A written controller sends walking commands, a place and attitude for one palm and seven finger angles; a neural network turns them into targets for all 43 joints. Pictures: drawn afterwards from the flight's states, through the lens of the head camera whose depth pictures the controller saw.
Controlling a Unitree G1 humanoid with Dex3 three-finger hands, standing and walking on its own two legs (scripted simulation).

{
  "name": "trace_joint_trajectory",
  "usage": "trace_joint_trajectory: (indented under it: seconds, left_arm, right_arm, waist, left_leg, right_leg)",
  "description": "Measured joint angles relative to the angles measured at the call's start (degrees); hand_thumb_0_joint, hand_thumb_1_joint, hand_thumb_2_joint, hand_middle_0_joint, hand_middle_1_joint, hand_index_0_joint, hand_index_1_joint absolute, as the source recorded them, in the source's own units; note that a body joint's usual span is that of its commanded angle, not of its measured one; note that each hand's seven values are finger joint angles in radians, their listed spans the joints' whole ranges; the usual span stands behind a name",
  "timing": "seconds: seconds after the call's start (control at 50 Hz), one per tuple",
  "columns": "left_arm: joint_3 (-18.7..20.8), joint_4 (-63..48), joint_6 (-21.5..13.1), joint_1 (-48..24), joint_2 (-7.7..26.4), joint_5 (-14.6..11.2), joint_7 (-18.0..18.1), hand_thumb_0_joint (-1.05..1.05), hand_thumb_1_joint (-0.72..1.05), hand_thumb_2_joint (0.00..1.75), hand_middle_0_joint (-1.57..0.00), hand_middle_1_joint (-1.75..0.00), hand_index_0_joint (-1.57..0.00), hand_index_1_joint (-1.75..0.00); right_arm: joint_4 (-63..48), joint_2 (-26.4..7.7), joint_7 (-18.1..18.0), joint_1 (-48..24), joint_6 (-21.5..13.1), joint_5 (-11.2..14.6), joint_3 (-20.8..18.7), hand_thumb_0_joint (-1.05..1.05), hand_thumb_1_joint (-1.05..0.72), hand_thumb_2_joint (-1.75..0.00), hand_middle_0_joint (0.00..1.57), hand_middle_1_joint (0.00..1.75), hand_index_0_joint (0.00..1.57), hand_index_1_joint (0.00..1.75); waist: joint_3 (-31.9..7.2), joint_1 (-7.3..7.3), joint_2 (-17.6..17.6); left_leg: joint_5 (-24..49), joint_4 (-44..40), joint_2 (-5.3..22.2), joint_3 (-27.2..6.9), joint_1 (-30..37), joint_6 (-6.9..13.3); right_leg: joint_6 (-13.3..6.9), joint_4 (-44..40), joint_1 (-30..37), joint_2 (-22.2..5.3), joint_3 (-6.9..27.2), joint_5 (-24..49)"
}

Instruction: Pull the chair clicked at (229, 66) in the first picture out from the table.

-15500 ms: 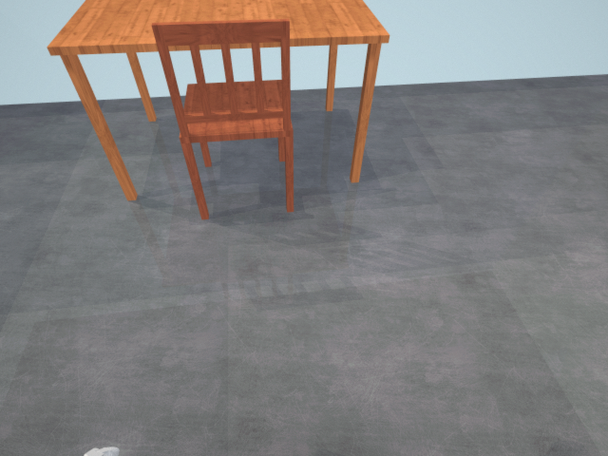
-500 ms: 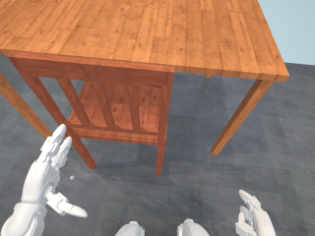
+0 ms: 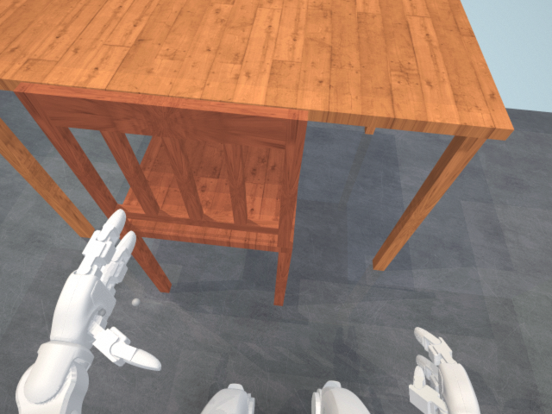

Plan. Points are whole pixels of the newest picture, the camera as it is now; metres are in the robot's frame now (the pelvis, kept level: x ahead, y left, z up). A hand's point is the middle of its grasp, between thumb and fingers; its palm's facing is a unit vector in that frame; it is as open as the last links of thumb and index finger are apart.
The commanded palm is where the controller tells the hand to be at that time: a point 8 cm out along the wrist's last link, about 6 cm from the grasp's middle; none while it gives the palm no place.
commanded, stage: aim the fingers beside a spindle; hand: left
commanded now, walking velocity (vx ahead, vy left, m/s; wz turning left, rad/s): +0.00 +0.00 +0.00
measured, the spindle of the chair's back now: (185, 181) +0.50 +0.19 -0.04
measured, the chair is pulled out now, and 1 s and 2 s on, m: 0.00 0.00 0.00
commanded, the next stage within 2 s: push the fingers through the gap in 1.76 s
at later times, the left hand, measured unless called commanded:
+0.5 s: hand (151, 277) +0.30 +0.19 +0.01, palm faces -0.06 -1.00 -0.05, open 16.9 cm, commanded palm +0.28 +0.25 +0.02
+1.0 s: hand (162, 254) +0.34 +0.19 +0.00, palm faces -0.07 -1.00 -0.04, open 17.0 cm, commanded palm +0.32 +0.24 +0.00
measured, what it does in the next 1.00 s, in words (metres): stands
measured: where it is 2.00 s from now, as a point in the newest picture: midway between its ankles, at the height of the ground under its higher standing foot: outside the picture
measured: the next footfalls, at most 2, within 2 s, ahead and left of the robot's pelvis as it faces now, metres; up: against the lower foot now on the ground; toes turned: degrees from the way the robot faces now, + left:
none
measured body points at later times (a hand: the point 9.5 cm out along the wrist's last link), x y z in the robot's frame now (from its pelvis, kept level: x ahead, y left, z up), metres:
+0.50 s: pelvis +0.00 +0.00 -0.01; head +0.09 +0.01 +0.43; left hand +0.29 +0.25 +0.02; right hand +0.15 -0.25 -0.10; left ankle -0.02 +0.09 -0.66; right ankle +0.02 -0.11 -0.66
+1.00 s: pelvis -0.01 +0.00 -0.02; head +0.10 +0.01 +0.41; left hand +0.34 +0.25 +0.00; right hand +0.13 -0.26 -0.13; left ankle -0.02 +0.09 -0.66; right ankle +0.02 -0.11 -0.66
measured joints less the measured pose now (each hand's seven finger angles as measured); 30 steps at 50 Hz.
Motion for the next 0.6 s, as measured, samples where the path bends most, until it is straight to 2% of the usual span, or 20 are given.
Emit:
trace_joint_trajectory:
  seconds: [0.28, 0.6]
  left_arm:
    - [1.0, 5.2, -0.3, -6.1, 0.7, 0.5, 0.8, -0.02, -0.5, 0.3, -0.06, -0.08, -0.06, -0.08]
    - [1.4, 11.3, -1.4, -13.4, 0.8, 1.5, 1.2, -0.02, -0.5, 0.3, -0.06, -0.08, -0.06, -0.08]
  right_arm:
    - [0.9, 0.0, 0.4, 0.7, 1.6, -0.1, 0.0, 0.02, -0.9, -0.89, 0.2, 0.3, 0.21, 0.3]
    - [1.8, -0.1, 0.5, -0.2, 2.8, -0.4, -0.3, 0.01, -0.9, -0.89, 0.2, 0.3, 0.21, 0.3]
  waist:
    - [-0.1, -0.8, -0.2]
    - [-0.1, -1.0, -0.4]
  left_leg:
    - [-0.2, 1.1, 0.2, 0.6, -2.3, 0.0]
    - [-0.6, 3.2, 0.2, 0.9, -5.5, 0.0]
  right_leg:
    - [-0.1, 1.4, -2.7, 0.1, 0.5, -0.1]
    - [-0.1, 3.5, -6.0, 0.1, 0.7, -0.4]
